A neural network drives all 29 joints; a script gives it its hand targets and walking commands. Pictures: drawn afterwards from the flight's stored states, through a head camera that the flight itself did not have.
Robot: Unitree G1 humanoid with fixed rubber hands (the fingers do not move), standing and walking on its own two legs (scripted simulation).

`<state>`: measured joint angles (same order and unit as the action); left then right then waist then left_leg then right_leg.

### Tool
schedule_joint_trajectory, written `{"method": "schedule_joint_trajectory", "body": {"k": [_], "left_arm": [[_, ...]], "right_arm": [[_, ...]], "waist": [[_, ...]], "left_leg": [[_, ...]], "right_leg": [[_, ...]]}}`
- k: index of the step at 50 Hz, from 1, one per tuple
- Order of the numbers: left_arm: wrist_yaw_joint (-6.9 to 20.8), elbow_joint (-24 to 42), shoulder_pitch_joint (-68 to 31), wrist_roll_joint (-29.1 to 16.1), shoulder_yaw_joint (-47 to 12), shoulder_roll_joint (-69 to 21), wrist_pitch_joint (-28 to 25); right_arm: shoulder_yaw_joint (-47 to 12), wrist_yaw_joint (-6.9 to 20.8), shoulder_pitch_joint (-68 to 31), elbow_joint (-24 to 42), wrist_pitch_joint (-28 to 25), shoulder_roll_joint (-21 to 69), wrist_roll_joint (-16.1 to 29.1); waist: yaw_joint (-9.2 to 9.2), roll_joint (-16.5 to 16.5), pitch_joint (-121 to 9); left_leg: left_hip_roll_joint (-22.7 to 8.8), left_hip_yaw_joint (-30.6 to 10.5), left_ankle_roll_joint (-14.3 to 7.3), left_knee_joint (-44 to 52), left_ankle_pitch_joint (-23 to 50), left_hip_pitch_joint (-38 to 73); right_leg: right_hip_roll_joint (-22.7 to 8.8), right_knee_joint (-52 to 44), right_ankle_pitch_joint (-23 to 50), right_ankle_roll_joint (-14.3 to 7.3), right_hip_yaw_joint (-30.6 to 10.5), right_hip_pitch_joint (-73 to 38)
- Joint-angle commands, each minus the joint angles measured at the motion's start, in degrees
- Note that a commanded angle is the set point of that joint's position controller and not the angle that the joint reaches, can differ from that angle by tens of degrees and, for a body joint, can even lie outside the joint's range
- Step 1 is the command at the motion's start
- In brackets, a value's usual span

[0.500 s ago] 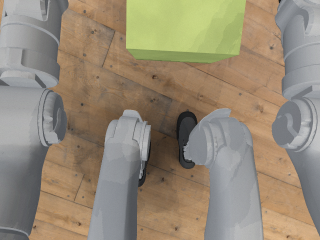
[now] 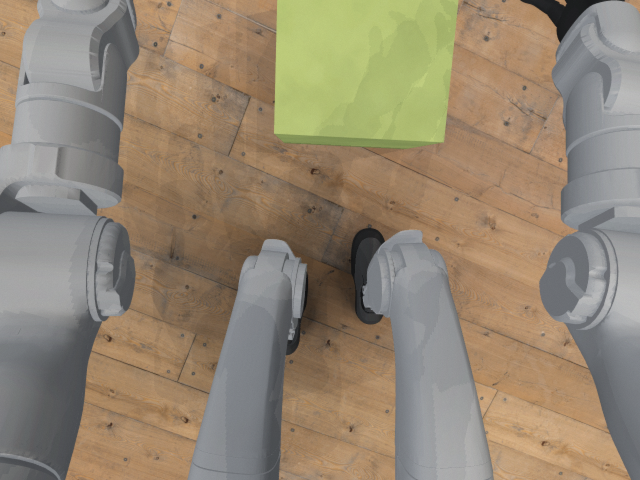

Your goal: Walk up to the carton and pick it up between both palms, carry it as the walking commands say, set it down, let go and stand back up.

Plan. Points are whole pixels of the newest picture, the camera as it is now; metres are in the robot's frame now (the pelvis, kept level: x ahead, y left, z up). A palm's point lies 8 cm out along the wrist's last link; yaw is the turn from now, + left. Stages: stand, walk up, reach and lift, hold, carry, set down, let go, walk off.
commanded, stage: set down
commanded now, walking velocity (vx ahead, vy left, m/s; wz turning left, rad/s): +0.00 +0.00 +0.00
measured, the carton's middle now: (355, 65) +0.56 -0.05 -0.42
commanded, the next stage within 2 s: let go in 0.44 s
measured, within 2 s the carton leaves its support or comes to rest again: neither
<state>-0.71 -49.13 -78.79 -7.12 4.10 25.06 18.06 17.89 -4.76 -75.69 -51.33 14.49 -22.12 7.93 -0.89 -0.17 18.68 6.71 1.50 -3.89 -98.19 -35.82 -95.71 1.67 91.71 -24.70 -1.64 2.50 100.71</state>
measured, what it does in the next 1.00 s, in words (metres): rises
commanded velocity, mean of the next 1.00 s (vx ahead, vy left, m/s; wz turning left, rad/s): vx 0.00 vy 0.00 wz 0.00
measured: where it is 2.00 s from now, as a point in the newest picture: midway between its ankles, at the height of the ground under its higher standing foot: (328, 307)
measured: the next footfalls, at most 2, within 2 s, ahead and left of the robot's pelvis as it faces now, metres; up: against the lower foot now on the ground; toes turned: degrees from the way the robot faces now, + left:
none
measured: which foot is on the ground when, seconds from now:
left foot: down 0.00-1.00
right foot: down 0.00-1.00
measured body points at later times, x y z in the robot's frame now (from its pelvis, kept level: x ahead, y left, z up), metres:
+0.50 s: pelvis +0.00 +0.00 +0.11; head +0.33 -0.01 +0.41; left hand +0.56 +0.20 +0.01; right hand +0.54 -0.25 +0.00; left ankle +0.06 +0.07 -0.50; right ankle +0.13 -0.10 -0.50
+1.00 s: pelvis +0.09 +0.00 +0.19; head +0.33 +0.01 +0.57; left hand +0.47 +0.24 +0.06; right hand +0.46 -0.25 +0.07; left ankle +0.06 +0.07 -0.50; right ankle +0.13 -0.10 -0.50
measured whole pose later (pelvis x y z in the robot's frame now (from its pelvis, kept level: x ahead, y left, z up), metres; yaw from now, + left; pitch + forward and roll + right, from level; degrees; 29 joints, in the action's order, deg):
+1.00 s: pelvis +0.09 +0.00 +0.19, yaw +0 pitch +33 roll +0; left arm 0.9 -39.3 -29.9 -6.3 6.5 18.6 6.0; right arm 12.7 4.6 -29.8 -41.0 5.5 -15.8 4.0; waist -0.9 1.0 -1.1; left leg 6.1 -1.0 -3.9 -45.9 -21.5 -56.4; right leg 2.0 43.1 -13.8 -1.3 -0.2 61.4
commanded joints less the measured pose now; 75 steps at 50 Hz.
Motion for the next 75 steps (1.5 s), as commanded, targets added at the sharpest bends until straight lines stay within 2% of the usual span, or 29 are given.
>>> {"method": "schedule_joint_trajectory", "body": {"k": [1, 9, 10, 11, 12, 16, 19, 20, 23, 27, 30, 33, 34, 35, 36, 38, 42, 45, 48, 51, 56, 58, 60, 62, 64, 69, 73, 75], "left_arm": [[-2.10, 14.74, -14.93, -4.09, 2.80, 10.48, -0.20], [-4.11, 20.42, -20.70, -6.05, 4.20, 14.27, 3.05], [-4.21, 19.39, -20.38, -6.15, 4.43, 14.65, 3.41], [-4.22, 21.77, -19.72, -6.36, 4.65, 15.03, 3.39], [-4.19, 20.87, -19.45, -6.55, 4.40, 14.83, 3.53], [-3.15, 12.93, -19.46, -5.28, 4.69, 14.09, 3.96], [-1.24, 0.50, -17.16, -2.48, 5.70, 11.49, 2.70], [-0.47, -1.41, -15.74, -1.54, 6.01, 10.75, 1.88], [1.77, -5.85, -12.50, 1.28, 6.16, 7.66, -1.45], [2.65, -5.11, -6.91, 5.29, 7.27, 3.29, -4.88], [2.57, -3.86, 4.24, 7.79, 6.84, -1.27, -5.65], [1.41, 1.98, 15.97, 8.29, 5.21, -4.95, -6.60], [1.06, 4.75, 19.12, 7.79, 4.37, -4.88, -7.37], [0.83, 7.63, 20.94, 7.03, 3.98, -4.23, -8.33], [0.68, 10.64, 22.13, 6.53, 4.14, -3.22, -9.30], [0.35, 14.86, 21.82, 6.06, 4.76, -1.46, -10.92], [0.22, 20.56, 32.41, 5.93, 3.95, -1.56, -13.33], [0.48, 19.58, 43.05, 6.04, 2.40, -3.05, -14.11], [0.83, 19.85, 52.57, 6.32, 0.87, -4.85, -15.27], [0.90, 21.92, 59.78, 6.19, -1.00, -7.35, -16.81], [0.36, 26.40, 68.48, 4.94, -4.08, -10.57, -18.84], [0.14, 28.18, 72.34, 4.90, -4.72, -10.87, -18.94], [-0.13, 27.27, 73.39, 4.85, -4.31, -10.29, -18.86], [-0.21, 26.64, 78.52, 5.06, -4.16, -10.45, -18.52], [-0.14, 26.92, 83.04, 5.11, -4.12, -11.31, -18.20], [0.78, 28.96, 87.82, 4.17, -3.77, -11.95, -17.29], [1.82, 30.68, 87.37, 3.84, -3.65, -11.36, -16.13], [2.28, 31.82, 87.80, 4.07, -3.73, -10.74, -15.56]], "right_arm": [[2.25, 0.70, -10.86, 15.04, 0.20, -16.22, -1.39], [1.50, -0.22, -17.28, 22.80, 3.88, -18.91, 1.22], [1.03, -0.28, -17.26, 22.50, 4.38, -18.74, 1.64], [0.35, -0.35, -16.91, 25.16, 4.50, -18.68, 2.12], [-0.01, -0.42, -16.76, 24.36, 4.73, -18.22, 2.25], [0.59, -0.34, -15.66, 15.46, 5.55, -16.48, 0.50], [0.78, 0.40, -12.95, 5.34, 4.48, -12.32, -2.31], [0.34, 0.62, -12.04, 4.59, 3.75, -10.90, -3.00], [-0.12, 1.25, -9.50, 1.27, 0.79, -7.09, -5.72], [0.36, 3.85, -3.22, -0.84, -2.30, -4.10, -9.16], [-1.18, 6.71, 7.51, -2.12, -3.32, -1.56, -10.68], [-3.38, 8.86, 19.29, 1.42, -5.06, -1.95, -11.14], [-4.25, 9.15, 22.81, 4.16, -5.92, -2.11, -10.95], [-4.80, 9.30, 24.45, 7.17, -6.91, -2.36, -10.53], [-4.92, 9.39, 24.25, 10.52, -7.88, -2.22, -10.26], [-4.60, 9.49, 21.01, 15.34, -9.51, -1.13, -9.71], [-7.49, 9.92, 30.94, 22.04, -11.56, 1.85, -7.56], [-8.89, 10.06, 40.92, 21.25, -11.78, 4.39, -7.79], [-9.26, 9.89, 52.02, 20.44, -12.56, 6.08, -8.02], [-8.60, 9.58, 61.29, 20.65, -14.19, 6.72, -8.13], [-9.46, 9.57, 71.99, 23.46, -16.66, 5.50, -6.52], [-11.03, 9.74, 75.03, 24.73, -17.06, 4.40, -5.37], [-12.17, 9.95, 74.34, 24.67, -17.02, 3.97, -4.61], [-13.23, 10.29, 77.66, 25.61, -16.53, 3.56, -4.92], [-13.83, 10.47, 81.60, 27.18, -16.06, 3.24, -5.50], [-13.39, 10.20, 85.21, 31.22, -14.84, 2.33, -7.42], [-13.51, 10.48, 82.96, 34.27, -12.88, 2.25, -8.35], [-13.61, 10.62, 83.42, 34.66, -11.65, 2.35, -8.81]], "waist": [[-7.91, -4.63, -102.61], [-7.60, -2.44, -113.09], [-7.27, -2.02, -112.15], [-6.75, -1.43, -115.04], [-6.97, -0.88, -114.54], [-6.82, -0.46, -102.56], [-6.21, -0.12, -86.07], [-5.57, 0.24, -83.60], [-5.37, 1.32, -74.30], [-5.81, 0.88, -67.77], [-5.29, -0.07, -65.75], [-5.14, -1.61, -71.65], [-5.00, -1.40, -74.13], [-4.77, -0.23, -74.76], [-4.36, 1.83, -73.87], [-4.05, 5.12, -68.50], [-2.19, 6.08, -72.32], [-1.08, 7.29, -71.43], [-0.99, 5.85, -68.17], [-1.36, 1.92, -63.28], [-1.17, -5.31, -56.32], [-0.95, -9.86, -53.32], [-0.21, -11.21, -44.65], [0.20, -9.89, -39.10], [0.09, -8.58, -36.51], [-1.09, -6.09, -29.27], [-0.66, -4.71, -21.59], [-0.66, -4.56, -19.98]], "left_leg": [[-3.46, -7.94, 6.81, 19.58, 35.23, 35.96], [-3.57, -7.58, 5.79, 26.88, 33.94, 44.04], [-3.68, -7.56, 5.58, 27.90, 34.30, 44.45], [-3.46, -7.55, 5.46, 28.75, 37.10, 46.38], [-3.56, -7.63, 5.32, 29.75, 36.31, 45.60], [-4.16, -7.07, 4.36, 35.21, 27.25, 41.81], [-4.92, -7.12, 3.92, 39.23, 19.58, 36.28], [-4.86, -7.09, 3.92, 40.08, 20.03, 35.98], [-5.17, -7.11, 4.35, 42.14, 20.28, 30.84], [-6.36, -7.34, 4.69, 45.39, 25.63, 28.90], [-7.19, -8.14, 5.10, 48.56, 32.17, 34.43], [-7.67, -9.40, 6.16, 50.27, 44.12, 45.96], [-7.71, -9.75, 6.46, 50.70, 47.57, 48.41], [-7.45, -9.72, 6.46, 51.54, 48.93, 46.40], [-7.01, -9.50, 6.20, 53.04, 47.40, 40.83], [-6.75, -9.34, 5.33, 56.50, 39.90, 30.37], [-6.29, -9.38, 4.86, 58.45, 41.16, 31.05], [-6.31, -9.08, 4.68, 60.85, 40.09, 30.02], [-6.50, -9.20, 5.43, 62.58, 42.92, 34.42], [-7.41, -9.83, 6.84, 63.63, 49.09, 44.56], [-9.98, -11.72, 9.04, 64.39, 63.82, 69.24], [-11.23, -12.91, 10.16, 64.75, 70.12, 81.67], [-11.85, -12.96, 10.11, 66.99, 66.47, 81.52], [-11.76, -12.09, 9.65, 69.94, 59.77, 79.18], [-12.03, -11.51, 9.09, 72.60, 54.90, 76.95], [-13.02, -11.91, 7.98, 76.74, 49.71, 75.61], [-13.28, -10.66, 6.15, 81.00, 33.93, 70.32], [-13.26, -10.08, 5.38, 82.17, 28.79, 69.15]], "right_leg": [[2.91, -9.24, 28.09, -0.88, -2.53, -49.74], [2.71, -17.17, 29.55, -0.48, -2.96, -63.80], [2.54, -18.09, 30.25, -0.41, -3.27, -65.19], [2.48, -18.70, 34.14, -0.35, -3.84, -69.42], [2.23, -19.45, 34.65, -0.34, -4.14, -70.82], [1.51, -24.79, 26.93, 0.37, -4.38, -68.43], [0.55, -29.56, 18.33, 0.97, -4.23, -62.51], [0.31, -30.44, 18.90, 1.14, -4.31, -63.09], [-0.68, -31.78, 21.05, 1.10, -4.57, -63.15], [-1.75, -33.33, 27.76, 0.62, -4.88, -63.86], [-1.82, -35.63, 31.54, 0.34, -5.11, -64.84], [-1.32, -37.91, 37.96, 0.08, -5.90, -67.90], [-1.34, -38.60, 41.16, -0.12, -6.48, -70.55], [-1.71, -38.76, 45.03, -0.61, -7.38, -74.95], [-2.40, -38.56, 48.99, -1.27, -8.62, -81.10], [-3.84, -39.34, 51.21, -2.02, -10.75, -89.34], [-4.59, -40.15, 58.77, -2.13, -12.16, -100.64], [-5.43, -41.12, 61.99, -2.04, -13.06, -106.66], [-5.25, -43.21, 62.14, -1.75, -12.87, -107.33], [-4.46, -46.24, 56.99, -1.71, -11.75, -102.08], [-2.06, -52.73, 41.08, -0.89, -7.98, -84.60], [-0.49, -56.62, 33.00, -0.69, -5.98, -76.48], [-0.03, -58.88, 26.77, -0.65, -5.12, -73.64], [0.37, -60.37, 24.34, -0.36, -4.50, -78.38], [0.86, -60.92, 25.13, 0.26, -4.25, -85.22], [2.32, -61.67, 25.55, 1.41, -3.37, -94.02], [2.90, -61.91, 21.30, 2.12, -2.99, -100.32], [2.90, -61.45, 20.20, 2.37, -2.77, -103.16]]}}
